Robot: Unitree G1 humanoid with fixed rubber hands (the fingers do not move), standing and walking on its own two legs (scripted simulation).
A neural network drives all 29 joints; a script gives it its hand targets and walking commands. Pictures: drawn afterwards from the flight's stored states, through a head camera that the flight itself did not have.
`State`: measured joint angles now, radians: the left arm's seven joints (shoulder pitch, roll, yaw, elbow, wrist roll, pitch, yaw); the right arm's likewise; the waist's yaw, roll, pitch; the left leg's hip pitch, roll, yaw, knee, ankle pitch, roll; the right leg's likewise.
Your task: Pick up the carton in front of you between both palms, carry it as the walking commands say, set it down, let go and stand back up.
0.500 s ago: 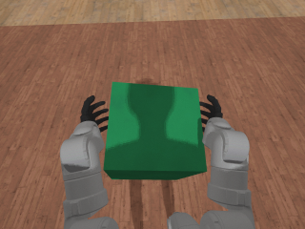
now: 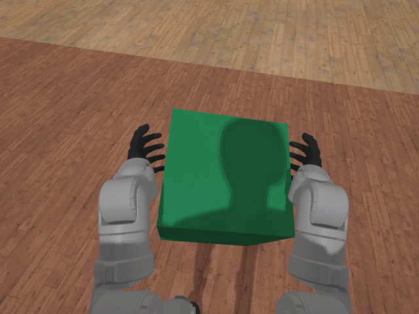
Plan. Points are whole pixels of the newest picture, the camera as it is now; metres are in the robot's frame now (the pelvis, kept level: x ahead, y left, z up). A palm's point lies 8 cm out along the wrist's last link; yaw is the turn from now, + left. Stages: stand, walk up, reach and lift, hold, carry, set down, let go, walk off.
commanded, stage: carry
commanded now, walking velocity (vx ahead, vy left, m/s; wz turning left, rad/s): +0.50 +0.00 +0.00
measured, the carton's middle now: (216, 188) +0.36 +0.03 +0.02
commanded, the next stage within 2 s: none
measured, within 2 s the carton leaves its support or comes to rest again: neither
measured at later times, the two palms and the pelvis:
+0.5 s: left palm (197, 72) +0.68 +0.11 +0.08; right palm (307, 80) +0.68 -0.18 +0.08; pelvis +0.34 -0.02 -0.05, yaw +0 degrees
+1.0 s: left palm (206, 29) +0.98 +0.12 +0.05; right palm (291, 31) +0.99 -0.17 +0.06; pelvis +0.64 -0.03 -0.07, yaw +0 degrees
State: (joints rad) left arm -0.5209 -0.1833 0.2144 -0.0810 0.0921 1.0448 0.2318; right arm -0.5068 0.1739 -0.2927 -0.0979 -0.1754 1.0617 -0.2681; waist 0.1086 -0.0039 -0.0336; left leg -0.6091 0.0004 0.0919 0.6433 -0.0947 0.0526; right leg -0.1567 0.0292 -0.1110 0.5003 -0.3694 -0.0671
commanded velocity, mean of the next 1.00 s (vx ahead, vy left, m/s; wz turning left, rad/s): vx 0.50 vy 0.00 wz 0.00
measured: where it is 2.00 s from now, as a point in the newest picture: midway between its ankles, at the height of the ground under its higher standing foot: (241, 154)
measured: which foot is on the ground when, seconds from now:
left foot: up 0.00-0.06, down 0.08-0.50, up 0.52-0.92, down 0.94-1.00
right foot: down 0.00-0.08, up 0.10-0.48, down 0.50-0.94, up 0.96-1.00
